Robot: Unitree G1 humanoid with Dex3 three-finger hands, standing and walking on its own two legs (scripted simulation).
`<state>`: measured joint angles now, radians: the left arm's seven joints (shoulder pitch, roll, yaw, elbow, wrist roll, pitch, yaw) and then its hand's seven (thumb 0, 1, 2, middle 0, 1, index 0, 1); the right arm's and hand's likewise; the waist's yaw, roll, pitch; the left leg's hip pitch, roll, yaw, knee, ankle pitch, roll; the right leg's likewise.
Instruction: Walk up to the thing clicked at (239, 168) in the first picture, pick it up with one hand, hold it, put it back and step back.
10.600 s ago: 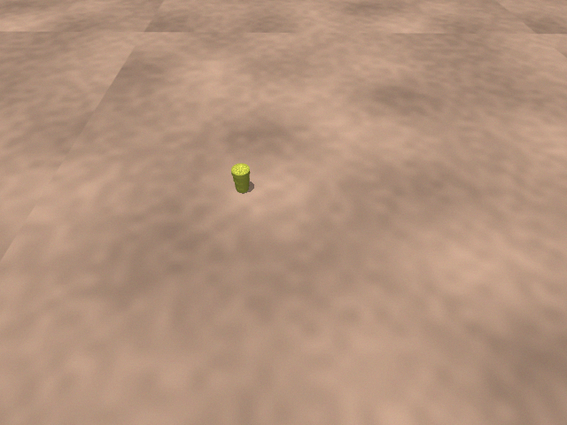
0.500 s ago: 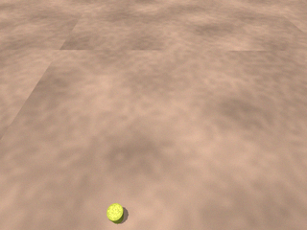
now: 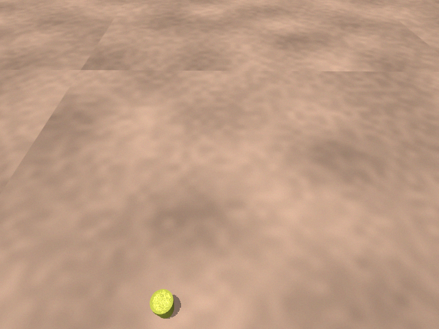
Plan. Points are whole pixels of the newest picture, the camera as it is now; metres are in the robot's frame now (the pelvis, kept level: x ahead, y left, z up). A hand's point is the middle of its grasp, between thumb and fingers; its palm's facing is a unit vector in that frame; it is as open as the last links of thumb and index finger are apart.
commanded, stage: stand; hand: left
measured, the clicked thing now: (163, 305) +0.35 +0.23 -0.72
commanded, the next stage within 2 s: go down in 1.88 s
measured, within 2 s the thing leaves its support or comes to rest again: neither
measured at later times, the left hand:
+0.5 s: hand out of the picture +0.07 +0.24 -0.16, palm faces -0.03 -0.94 -0.35, open 7.4 cm
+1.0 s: hand out of the picture +0.09 +0.24 -0.15, palm faces -0.03 -0.94 -0.34, open 7.4 cm
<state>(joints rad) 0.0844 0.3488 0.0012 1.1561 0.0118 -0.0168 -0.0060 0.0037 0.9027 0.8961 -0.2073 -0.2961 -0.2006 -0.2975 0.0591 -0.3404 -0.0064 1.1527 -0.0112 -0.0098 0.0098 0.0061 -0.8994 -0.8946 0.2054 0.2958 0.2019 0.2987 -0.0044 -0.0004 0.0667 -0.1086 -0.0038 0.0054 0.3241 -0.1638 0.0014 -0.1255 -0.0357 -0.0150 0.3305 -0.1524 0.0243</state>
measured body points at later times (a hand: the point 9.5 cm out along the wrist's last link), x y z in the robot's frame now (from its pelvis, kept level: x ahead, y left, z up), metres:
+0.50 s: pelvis +0.00 -0.01 +0.00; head +0.01 -0.01 +0.45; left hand +0.07 +0.29 -0.13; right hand +0.07 -0.31 -0.14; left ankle +0.01 +0.12 -0.75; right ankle +0.02 -0.13 -0.75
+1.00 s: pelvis +0.01 -0.01 +0.00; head +0.02 -0.01 +0.45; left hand +0.09 +0.29 -0.13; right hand +0.09 -0.31 -0.13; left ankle +0.01 +0.12 -0.75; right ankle +0.02 -0.13 -0.75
